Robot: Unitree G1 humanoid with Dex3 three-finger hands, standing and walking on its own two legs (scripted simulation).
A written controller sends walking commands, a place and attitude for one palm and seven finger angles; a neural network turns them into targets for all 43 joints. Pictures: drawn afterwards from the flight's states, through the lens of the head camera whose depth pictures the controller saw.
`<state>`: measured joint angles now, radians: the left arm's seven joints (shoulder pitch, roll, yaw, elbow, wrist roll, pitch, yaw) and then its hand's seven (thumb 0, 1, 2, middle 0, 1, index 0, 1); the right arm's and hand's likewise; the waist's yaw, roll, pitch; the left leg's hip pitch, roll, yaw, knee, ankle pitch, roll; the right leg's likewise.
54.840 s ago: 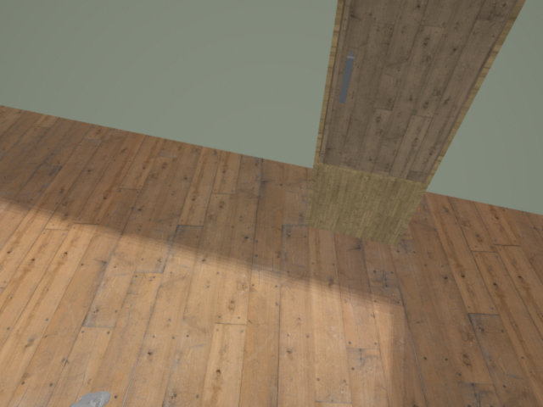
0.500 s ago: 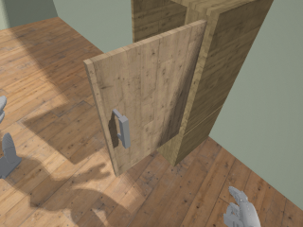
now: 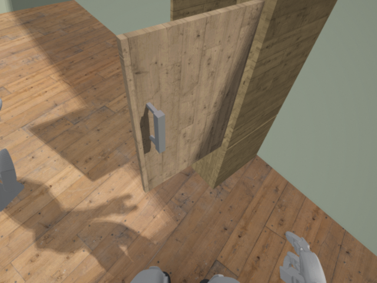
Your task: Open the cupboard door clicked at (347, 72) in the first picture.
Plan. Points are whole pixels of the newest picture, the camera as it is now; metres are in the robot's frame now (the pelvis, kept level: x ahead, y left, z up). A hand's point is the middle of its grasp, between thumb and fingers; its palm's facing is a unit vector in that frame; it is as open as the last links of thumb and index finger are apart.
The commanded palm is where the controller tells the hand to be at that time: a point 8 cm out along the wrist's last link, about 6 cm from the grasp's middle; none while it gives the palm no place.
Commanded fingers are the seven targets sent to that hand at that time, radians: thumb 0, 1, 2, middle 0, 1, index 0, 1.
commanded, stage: step back with the hand held close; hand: left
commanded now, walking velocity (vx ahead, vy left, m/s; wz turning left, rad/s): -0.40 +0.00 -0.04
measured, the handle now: (155, 128) +0.46 +0.10 +0.03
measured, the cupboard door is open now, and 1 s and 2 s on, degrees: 88 88 88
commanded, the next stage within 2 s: stop stepping back and stand still in 0.24 s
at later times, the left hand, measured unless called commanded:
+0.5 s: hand (45, 226) +0.16 +0.18 +0.20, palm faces +0.24 -0.84 -0.48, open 7.4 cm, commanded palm +0.09 +0.24 +0.20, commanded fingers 0.00 0.90 0.90 -0.20 -0.30 -0.20 -0.30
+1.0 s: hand out of the picture +0.10 +0.22 +0.19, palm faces +0.33 -0.81 -0.48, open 7.5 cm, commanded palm +0.03 +0.27 +0.20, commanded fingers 0.00 0.90 0.90 -0.20 -0.30 -0.20 -0.30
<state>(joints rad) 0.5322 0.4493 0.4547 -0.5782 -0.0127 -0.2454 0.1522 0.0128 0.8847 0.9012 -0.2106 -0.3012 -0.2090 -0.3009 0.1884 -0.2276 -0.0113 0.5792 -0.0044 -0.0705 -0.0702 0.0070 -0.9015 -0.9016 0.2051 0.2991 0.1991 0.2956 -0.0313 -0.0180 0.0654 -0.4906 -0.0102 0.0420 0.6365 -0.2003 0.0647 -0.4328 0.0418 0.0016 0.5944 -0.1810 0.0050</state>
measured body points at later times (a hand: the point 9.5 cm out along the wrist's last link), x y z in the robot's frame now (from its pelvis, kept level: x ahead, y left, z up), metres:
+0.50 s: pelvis -0.09 -0.04 +0.01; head -0.08 -0.01 +0.46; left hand +0.14 +0.23 +0.22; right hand +0.05 -0.29 -0.05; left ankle +0.05 +0.05 -0.72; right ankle -0.19 -0.13 -0.69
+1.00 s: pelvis -0.13 -0.02 +0.02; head -0.13 -0.01 +0.47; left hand +0.07 +0.26 +0.21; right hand +0.02 -0.26 -0.06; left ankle -0.13 +0.11 -0.72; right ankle -0.13 -0.12 -0.72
